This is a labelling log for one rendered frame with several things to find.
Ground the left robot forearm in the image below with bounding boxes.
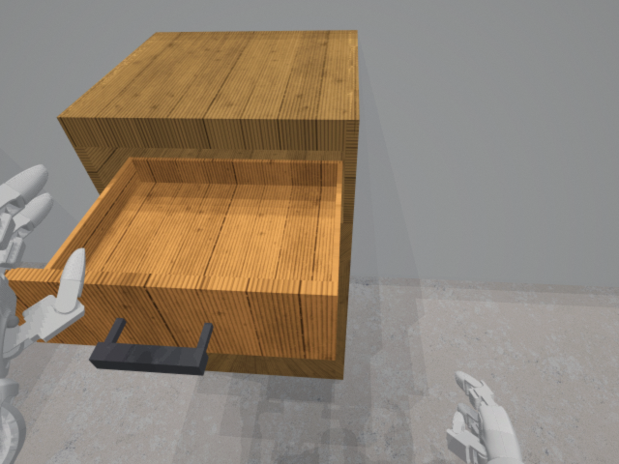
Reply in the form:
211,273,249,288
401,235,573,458
0,378,26,464

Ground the robot right hand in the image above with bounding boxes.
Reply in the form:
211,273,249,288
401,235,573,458
446,371,523,464

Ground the handle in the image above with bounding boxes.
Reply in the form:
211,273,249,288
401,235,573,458
89,318,214,376

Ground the cabinet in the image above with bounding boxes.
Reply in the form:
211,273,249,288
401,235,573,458
57,30,360,380

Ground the robot left hand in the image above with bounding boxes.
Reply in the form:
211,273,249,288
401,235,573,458
0,164,86,379

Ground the drawer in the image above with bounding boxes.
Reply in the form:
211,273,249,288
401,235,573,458
4,158,342,361

